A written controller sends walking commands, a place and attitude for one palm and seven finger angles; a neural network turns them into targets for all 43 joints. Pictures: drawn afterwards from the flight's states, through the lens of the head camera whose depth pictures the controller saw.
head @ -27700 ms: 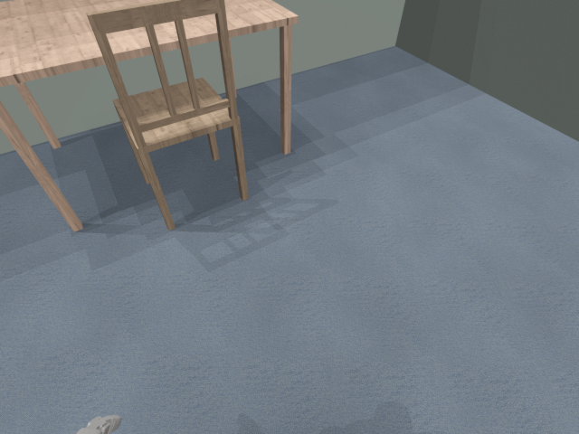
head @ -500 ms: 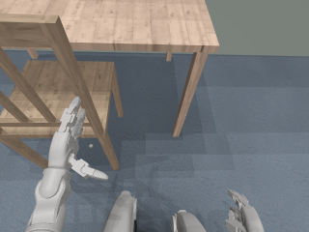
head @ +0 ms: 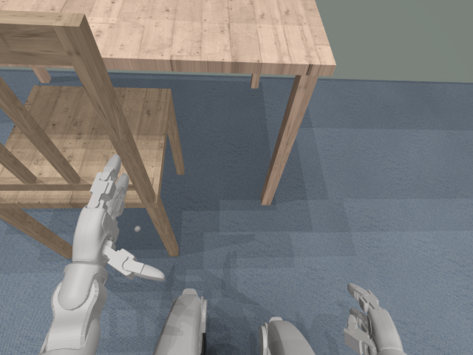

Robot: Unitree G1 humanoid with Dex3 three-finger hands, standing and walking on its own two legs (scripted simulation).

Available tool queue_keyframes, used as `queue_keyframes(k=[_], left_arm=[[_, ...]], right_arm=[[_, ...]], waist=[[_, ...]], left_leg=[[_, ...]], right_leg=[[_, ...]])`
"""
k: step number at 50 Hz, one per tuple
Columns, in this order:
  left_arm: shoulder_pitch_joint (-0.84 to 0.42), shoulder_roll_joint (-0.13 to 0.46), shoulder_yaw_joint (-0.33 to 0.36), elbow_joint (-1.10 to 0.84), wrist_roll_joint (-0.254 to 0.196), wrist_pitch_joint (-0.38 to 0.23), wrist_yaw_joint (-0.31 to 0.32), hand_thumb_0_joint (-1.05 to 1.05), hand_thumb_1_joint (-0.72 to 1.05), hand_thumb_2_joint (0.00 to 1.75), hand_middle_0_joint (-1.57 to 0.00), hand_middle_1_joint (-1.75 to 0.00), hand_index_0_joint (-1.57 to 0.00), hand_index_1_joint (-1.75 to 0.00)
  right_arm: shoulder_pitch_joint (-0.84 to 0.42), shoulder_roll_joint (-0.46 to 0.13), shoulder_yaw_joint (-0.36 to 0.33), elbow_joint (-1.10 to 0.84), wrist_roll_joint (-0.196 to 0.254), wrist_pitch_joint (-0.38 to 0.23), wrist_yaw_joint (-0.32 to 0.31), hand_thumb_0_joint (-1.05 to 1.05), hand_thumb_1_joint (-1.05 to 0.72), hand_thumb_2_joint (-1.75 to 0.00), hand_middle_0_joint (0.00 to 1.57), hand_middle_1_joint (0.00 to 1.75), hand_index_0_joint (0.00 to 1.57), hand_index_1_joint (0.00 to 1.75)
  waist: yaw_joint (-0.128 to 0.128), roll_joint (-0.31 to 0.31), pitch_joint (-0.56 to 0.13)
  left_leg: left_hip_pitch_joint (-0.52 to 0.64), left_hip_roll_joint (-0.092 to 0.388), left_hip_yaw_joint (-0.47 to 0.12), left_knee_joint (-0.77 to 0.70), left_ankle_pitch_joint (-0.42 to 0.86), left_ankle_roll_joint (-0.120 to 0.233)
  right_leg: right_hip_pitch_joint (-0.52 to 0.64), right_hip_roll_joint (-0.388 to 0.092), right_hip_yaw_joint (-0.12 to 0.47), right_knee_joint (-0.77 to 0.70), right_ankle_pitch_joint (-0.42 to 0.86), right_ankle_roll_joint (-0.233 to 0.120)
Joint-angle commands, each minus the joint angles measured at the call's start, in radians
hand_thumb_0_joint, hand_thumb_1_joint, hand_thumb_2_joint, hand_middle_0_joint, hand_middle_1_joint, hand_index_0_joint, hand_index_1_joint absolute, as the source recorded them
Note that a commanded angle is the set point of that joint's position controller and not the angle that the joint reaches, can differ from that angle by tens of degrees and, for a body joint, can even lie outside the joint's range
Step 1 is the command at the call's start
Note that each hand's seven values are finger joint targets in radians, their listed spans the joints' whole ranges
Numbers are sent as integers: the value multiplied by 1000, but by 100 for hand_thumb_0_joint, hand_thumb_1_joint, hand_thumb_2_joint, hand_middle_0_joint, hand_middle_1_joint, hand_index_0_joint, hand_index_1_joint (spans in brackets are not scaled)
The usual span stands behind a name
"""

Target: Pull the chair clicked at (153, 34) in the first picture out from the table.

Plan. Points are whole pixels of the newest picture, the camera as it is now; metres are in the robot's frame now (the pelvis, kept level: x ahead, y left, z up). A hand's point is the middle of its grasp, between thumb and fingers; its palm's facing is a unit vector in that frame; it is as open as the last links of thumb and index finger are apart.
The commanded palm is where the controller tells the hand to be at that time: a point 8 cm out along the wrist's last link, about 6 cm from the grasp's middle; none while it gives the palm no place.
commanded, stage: aim the fingers beside a spindle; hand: left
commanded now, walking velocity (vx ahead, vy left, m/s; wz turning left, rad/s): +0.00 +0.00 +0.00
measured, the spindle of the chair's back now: out of the picture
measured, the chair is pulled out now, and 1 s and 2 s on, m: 0.00 0.00 0.00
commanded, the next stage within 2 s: push the fingers through the gap in 1.40 s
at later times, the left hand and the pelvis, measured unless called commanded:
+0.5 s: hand (119, 217) +0.31 +0.20 +0.05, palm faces +0.06 -1.00 -0.07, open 16.9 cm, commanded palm +0.28 +0.24 +0.04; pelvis +0.00 +0.00 +0.01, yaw +0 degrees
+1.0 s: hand (135, 233) +0.30 +0.17 +0.03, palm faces -0.02 -1.00 +0.00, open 17.0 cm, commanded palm +0.29 +0.23 +0.05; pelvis +0.01 +0.00 +0.01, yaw +0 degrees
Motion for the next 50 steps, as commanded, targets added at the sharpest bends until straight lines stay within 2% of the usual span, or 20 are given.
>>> queue_keyframes(k=[1,5,7,9,11,14,15,16,20,23,25,26,28,31,35,38,41,44,47,50], left_arm=[[-91,172,103,-347,-9,-101,44,0,-50,30,-6,-8,-6,-8],[-62,85,52,-74,-11,-21,12,0,-50,30,-6,-8,-6,-8],[-89,66,33,-6,-20,0,-27,0,-50,30,-6,-8,-6,-8],[-133,72,29,-24,-34,-2,-58,0,-50,30,-6,-8,-6,-8],[-209,110,47,-142,-36,-46,-61,0,-50,30,-6,-8,-6,-8],[-200,194,109,-373,-41,-122,-22,0,-50,30,-6,-8,-6,-8],[-199,231,131,-425,-37,-139,1,0,-50,30,-6,-8,-6,-8],[-155,220,132,-439,-34,-145,18,0,-50,30,-6,-8,-6,-8],[-94,174,126,-181,-9,-87,40,0,-50,30,-6,-8,-6,-8],[-97,93,68,16,-19,-15,-18,0,-50,30,-6,-8,-6,-8],[-120,41,9,-1,-37,1,-67,0,-50,30,-6,-8,-6,-8],[-108,67,31,-50,-48,-5,-80,0,-50,30,-6,-8,-6,-8],[-162,75,1,-206,-49,-41,-83,0,-50,30,-6,-8,-6,-8],[-202,182,73,-430,-37,-115,-12,0,-50,30,-6,-8,-6,-8],[-128,225,162,-305,2,-124,84,0,-50,30,-6,-8,-6,-8],[-98,140,124,-51,8,-59,64,0,-50,30,-6,-8,-6,-8],[-89,90,68,12,-19,-10,-23,0,-50,30,-6,-8,-6,-8],[-127,82,17,-170,-51,-25,-86,0,-50,30,-6,-8,-6,-8],[-169,163,62,-372,-58,-91,-62,0,-50,30,-6,-8,-6,-8],[-144,223,134,-416,-38,-131,17,0,-50,30,-6,-8,-6,-8]], right_arm=[[-4,-137,-58,-137,2,-46,-7,0,-90,-90,20,30,20,30],[12,-144,-54,-113,10,-24,-4,0,-90,-90,20,30,20,30],[10,-153,-55,-117,18,-18,-8,0,-90,-90,20,30,20,30],[9,-158,-58,-129,23,-21,-12,0,-90,-90,20,30,20,30],[3,-156,-63,-131,18,-35,-19,0,-90,-90,20,30,20,30],[3,-148,-64,-143,6,-57,-21,0,-90,-90,20,30,20,30],[6,-148,-62,-136,3,-61,-22,0,-90,-90,20,30,20,30],[6,-140,-60,-133,1,-62,-18,0,-90,-90,20,30,20,30],[8,-140,-54,-96,4,-39,-9,0,-90,-90,20,30,20,30],[6,-153,-53,-100,15,-20,-8,0,-90,-90,20,30,20,30],[10,-157,-58,-122,26,-25,-11,0,-90,-90,20,30,20,30],[12,-161,-64,-130,25,-30,-13,0,-90,-90,20,30,20,30],[7,-157,-69,-149,23,-43,-17,0,-90,-90,20,30,20,30],[10,-151,-69,-141,8,-63,-22,0,-90,-90,20,30,20,30],[14,-138,-58,-105,-5,-49,-13,0,-90,-90,20,30,20,30],[0,-139,-52,-97,2,-17,-3,0,-90,-90,20,30,20,30],[4,-153,-56,-123,18,-6,-6,0,-90,-90,20,30,20,30],[8,-154,-64,-149,23,-22,-12,0,-90,-90,20,30,20,30],[10,-149,-67,-142,16,-47,-23,0,-90,-90,20,30,20,30],[16,-144,-63,-116,3,-58,-24,0,-90,-90,20,30,20,30]], waist=[[31,135,-430],[-17,-12,-222],[-21,-67,-186],[-20,-65,-211],[-8,21,-302],[34,135,-461],[35,157,-471],[44,157,-486],[-5,57,-280],[-21,-39,-182],[-18,-23,-212],[0,-3,-272],[1,55,-368],[24,138,-466],[20,91,-355],[-5,-2,-209],[-1,-32,-242],[4,39,-373],[8,98,-444],[16,110,-425]], left_leg=[[623,-3,-44,-184,265,11],[411,-10,-27,-178,98,23],[350,-15,-17,-170,48,26],[344,-19,-10,-161,44,31],[415,-17,-9,-149,94,29],[596,-10,-26,-165,232,19],[618,-8,-33,-167,263,17],[644,-7,-37,-175,286,14],[473,-7,-36,-175,153,21],[344,-16,-14,-170,35,24],[369,-18,-13,-172,43,28],[399,-17,-10,-169,83,26],[496,-13,-19,-165,161,26],[630,-5,-40,-172,257,18],[533,-7,-46,-173,217,16],[388,-15,-24,-174,67,18],[356,-21,2,-163,71,25],[467,-17,-4,-158,177,28],[585,-8,-23,-156,264,26],[599,-4,-40,-159,302,19]], right_leg=[[-9,-1,8,-219,330,-22],[-37,5,8,-255,246,-9],[-37,1,16,-268,210,-4],[-20,-3,27,-274,202,-4],[-21,-6,33,-252,239,-10],[13,-4,24,-228,315,-23],[15,0,22,-221,331,-26],[17,0,20,-219,342,-26],[-32,6,11,-238,270,-15],[-50,3,19,-264,195,-5],[-36,-1,22,-269,202,-8],[-8,-5,24,-263,235,-10],[-2,-7,21,-245,291,-12],[-2,-4,18,-226,325,-21],[-21,2,9,-214,299,-21],[-55,5,9,-242,214,-10],[-1,-1,30,-262,234,-7],[43,-7,31,-252,337,-9],[37,-3,28,-240,377,-14],[8,1,15,-215,374,-20]])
